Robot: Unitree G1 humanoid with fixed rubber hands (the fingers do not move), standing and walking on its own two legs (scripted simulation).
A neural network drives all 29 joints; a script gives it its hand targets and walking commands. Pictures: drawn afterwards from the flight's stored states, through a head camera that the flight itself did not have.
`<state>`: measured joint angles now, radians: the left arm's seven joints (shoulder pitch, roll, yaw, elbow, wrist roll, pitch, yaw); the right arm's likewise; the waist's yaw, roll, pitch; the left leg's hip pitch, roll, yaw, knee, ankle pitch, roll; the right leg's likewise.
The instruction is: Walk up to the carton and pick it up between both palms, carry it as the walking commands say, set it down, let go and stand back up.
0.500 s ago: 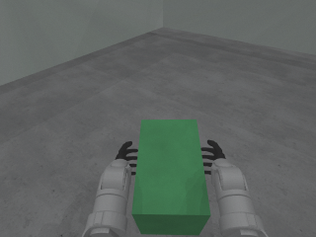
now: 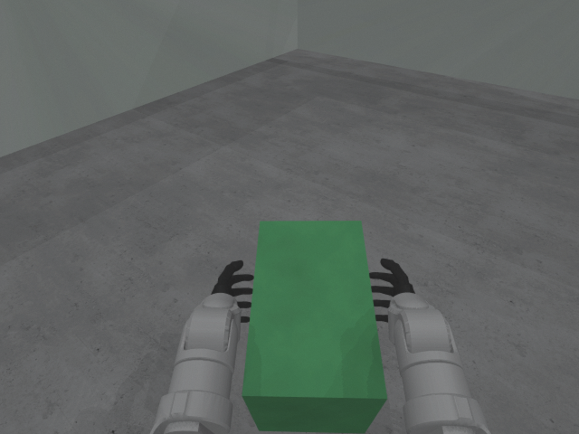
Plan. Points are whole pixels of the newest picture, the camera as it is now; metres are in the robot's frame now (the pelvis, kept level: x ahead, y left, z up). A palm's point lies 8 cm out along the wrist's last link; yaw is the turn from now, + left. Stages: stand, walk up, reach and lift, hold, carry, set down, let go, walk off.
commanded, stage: hold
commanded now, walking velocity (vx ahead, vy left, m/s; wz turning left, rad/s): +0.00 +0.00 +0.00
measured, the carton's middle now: (310, 324) +0.32 +0.00 -0.03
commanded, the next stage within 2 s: carry in 0.18 s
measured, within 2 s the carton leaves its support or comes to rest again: neither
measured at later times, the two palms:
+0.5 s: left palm (293, 299) +0.31 +0.03 +0.05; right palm (467, 317) +0.28 -0.21 +0.05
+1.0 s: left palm (323, 300) +0.29 -0.01 +0.08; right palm (517, 329) +0.25 -0.26 +0.08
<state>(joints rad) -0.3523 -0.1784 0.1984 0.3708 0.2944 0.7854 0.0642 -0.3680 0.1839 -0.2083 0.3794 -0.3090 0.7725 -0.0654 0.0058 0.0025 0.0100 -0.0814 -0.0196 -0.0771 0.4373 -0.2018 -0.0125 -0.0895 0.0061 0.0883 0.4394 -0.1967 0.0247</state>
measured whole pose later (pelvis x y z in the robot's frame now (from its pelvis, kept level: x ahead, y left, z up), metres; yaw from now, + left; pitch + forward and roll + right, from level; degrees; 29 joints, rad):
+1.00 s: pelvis -0.03 -0.09 -0.01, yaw -7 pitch +3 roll +0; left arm -0.44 -0.21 0.12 -0.04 0.14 1.26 0.31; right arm -0.42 0.20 -0.15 -0.06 -0.13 1.24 -0.32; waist -0.01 0.01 -0.07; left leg -0.33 0.05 0.10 0.60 -0.31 -0.01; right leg -0.40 0.00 -0.13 0.57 -0.23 -0.07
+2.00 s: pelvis -0.04 -0.05 -0.01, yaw -9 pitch +2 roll +0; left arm -0.42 -0.20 0.13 0.02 0.15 1.21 0.29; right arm -0.44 0.21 -0.16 0.03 -0.15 1.19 -0.29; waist 0.00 0.00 -0.07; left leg -0.33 0.02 0.14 0.59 -0.30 0.05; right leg -0.40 -0.03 -0.08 0.55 -0.19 -0.02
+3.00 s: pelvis +0.30 -0.28 -0.01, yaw -50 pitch +5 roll +2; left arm -0.40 -0.19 0.16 -0.12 0.10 1.25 0.32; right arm -0.43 0.21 -0.08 -0.02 -0.15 1.19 -0.29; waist 0.00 -0.06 -0.06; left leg -0.35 0.15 0.26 0.58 -0.29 -0.04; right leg -0.37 0.03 0.03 1.21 -0.39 -0.07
